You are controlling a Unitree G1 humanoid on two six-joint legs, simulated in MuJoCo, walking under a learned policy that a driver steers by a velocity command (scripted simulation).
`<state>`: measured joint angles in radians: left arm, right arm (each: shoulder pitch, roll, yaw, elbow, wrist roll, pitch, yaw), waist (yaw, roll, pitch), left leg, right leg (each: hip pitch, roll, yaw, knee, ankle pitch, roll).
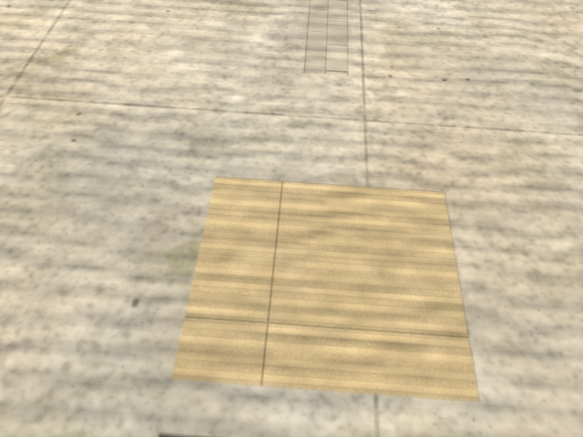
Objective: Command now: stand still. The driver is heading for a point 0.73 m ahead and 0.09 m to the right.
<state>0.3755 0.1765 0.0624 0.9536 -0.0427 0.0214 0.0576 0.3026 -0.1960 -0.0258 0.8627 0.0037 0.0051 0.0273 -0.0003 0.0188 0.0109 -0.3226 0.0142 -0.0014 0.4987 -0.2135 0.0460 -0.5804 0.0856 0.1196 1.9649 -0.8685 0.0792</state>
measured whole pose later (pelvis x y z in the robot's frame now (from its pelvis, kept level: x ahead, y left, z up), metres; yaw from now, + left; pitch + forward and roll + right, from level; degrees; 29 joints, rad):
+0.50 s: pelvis +0.04 -0.01 -0.02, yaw +1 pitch -2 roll +1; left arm 0.30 0.15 0.01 0.76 0.00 0.08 0.03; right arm 0.29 -0.15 0.01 0.86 0.01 0.05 -0.03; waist 0.02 -0.04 0.00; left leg -0.28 -0.03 0.03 0.68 -0.36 0.04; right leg -0.26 -0.05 0.06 0.65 -0.42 0.06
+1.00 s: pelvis +0.12 -0.03 -0.02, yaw +1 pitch +1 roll +0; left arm 0.34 0.21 0.05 0.77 -0.04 -0.01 0.03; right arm 0.33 -0.22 -0.04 0.93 0.04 -0.04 -0.02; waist 0.00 -0.03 -0.03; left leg -0.23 0.00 -0.02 0.69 -0.48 0.02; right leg -0.22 0.00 0.05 0.68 -0.48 0.00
